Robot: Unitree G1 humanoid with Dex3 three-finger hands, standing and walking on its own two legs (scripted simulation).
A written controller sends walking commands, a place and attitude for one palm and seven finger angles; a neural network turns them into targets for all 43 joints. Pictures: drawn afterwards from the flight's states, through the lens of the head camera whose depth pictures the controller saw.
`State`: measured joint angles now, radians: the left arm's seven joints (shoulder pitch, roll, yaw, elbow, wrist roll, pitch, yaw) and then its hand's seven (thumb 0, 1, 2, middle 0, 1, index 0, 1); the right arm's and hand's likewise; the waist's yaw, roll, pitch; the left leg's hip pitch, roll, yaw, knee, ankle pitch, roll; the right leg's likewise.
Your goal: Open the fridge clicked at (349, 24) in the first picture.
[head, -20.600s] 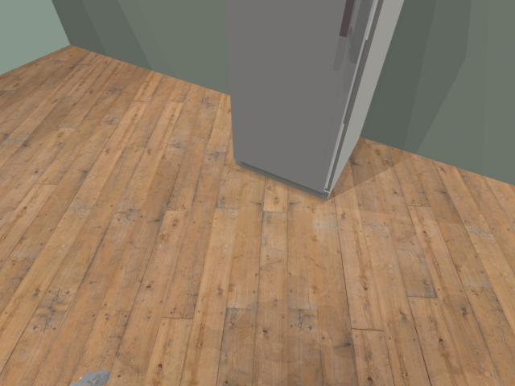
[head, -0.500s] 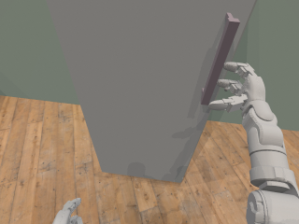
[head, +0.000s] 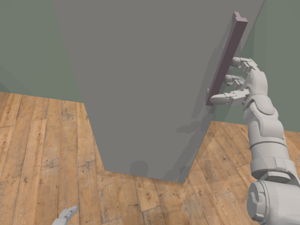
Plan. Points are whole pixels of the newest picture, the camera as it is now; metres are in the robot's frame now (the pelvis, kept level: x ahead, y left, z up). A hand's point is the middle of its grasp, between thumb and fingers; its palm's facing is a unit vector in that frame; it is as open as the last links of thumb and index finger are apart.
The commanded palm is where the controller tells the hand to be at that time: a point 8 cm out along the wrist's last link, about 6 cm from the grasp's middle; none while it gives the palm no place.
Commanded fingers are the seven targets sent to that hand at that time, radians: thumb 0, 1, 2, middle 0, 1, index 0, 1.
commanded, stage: feel for the door with the fingertips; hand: right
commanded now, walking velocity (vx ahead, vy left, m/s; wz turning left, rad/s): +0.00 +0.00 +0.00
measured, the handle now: (221, 64) +0.50 -0.15 +0.21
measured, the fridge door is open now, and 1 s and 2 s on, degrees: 0 0 0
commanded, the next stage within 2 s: slide the fingers in behind the handle in 0.16 s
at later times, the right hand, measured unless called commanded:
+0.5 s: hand (227, 83) +0.44 -0.16 +0.19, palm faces +0.07 +1.00 +0.03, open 14.0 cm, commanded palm +0.41 -0.21 +0.19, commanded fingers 0.00 0.50 -0.30 0.30 1.20 0.30 1.20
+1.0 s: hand (225, 86) +0.42 -0.15 +0.19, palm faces +0.09 +1.00 +0.02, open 14.1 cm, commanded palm +0.40 -0.19 +0.19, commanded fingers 0.00 0.50 -0.30 0.30 1.20 0.30 1.20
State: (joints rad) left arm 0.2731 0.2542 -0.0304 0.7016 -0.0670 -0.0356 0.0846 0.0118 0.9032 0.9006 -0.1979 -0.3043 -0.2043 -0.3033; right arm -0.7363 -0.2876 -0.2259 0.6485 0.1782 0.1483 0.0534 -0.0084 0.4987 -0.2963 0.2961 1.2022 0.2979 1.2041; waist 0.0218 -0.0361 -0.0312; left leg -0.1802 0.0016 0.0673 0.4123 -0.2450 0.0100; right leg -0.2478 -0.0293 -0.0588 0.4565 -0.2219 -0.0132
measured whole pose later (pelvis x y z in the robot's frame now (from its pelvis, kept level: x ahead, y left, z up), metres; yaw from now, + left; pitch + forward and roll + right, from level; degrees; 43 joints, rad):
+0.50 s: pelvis +0.01 +0.00 +0.00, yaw +1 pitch +2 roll +1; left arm 0.31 0.26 -0.02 0.70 -0.07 -0.03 0.07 0.01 0.90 0.90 -0.20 -0.30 -0.20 -0.30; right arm -0.72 -0.30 -0.25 0.66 0.17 0.11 0.07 -0.01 0.50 -0.30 0.30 1.20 0.30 1.20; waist 0.03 -0.04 -0.04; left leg -0.19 0.00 0.05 0.42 -0.25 0.01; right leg -0.25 -0.03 -0.07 0.46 -0.24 -0.01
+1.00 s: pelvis +0.00 +0.00 +0.00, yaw +0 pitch +0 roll +1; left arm 0.23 0.24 -0.04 0.68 -0.07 -0.02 0.08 0.01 0.90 0.90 -0.20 -0.30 -0.20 -0.30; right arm -0.69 -0.24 -0.19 0.55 0.17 0.19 0.01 -0.01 0.50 -0.30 0.27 1.18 0.27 1.19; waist 0.00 -0.04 -0.03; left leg -0.15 0.00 0.07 0.40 -0.25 0.01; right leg -0.22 -0.03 -0.05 0.45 -0.23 -0.01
